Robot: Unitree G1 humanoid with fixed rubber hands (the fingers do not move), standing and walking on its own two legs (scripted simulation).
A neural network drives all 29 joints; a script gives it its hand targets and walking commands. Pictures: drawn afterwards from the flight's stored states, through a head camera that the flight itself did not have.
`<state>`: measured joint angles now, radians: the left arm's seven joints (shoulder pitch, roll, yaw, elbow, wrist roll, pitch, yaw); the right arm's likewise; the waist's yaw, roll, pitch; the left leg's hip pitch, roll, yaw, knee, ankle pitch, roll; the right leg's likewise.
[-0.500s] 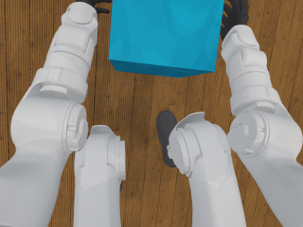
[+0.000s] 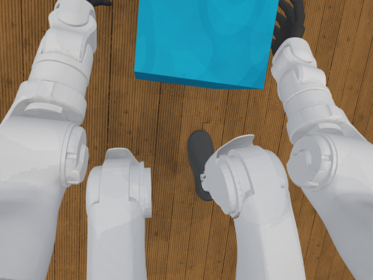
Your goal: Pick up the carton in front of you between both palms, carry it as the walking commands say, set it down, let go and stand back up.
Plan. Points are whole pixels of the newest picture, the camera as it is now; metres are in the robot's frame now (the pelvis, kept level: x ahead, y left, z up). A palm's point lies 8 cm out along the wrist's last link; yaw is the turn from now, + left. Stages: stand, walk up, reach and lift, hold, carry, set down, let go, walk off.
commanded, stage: set down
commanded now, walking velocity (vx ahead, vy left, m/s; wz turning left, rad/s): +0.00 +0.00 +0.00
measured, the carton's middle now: (192, 32) +0.52 -0.07 -0.25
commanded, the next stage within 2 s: let go in 1.18 s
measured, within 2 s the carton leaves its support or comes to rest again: neither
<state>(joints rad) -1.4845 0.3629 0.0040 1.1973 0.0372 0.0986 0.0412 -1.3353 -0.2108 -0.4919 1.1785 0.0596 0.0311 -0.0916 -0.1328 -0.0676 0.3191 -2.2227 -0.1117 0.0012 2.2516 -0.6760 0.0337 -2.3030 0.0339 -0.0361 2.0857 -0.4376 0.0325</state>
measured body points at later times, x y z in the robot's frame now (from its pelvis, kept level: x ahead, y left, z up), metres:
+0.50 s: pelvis +0.01 -0.01 +0.06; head +0.35 -0.01 +0.35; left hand +0.59 +0.13 -0.07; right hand +0.49 -0.24 -0.08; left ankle +0.08 +0.09 -0.34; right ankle +0.15 -0.12 -0.34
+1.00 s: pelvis +0.03 -0.01 +0.19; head +0.34 +0.00 +0.51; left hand +0.60 +0.15 +0.08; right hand +0.49 -0.24 +0.08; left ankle +0.08 +0.09 -0.34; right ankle +0.15 -0.12 -0.34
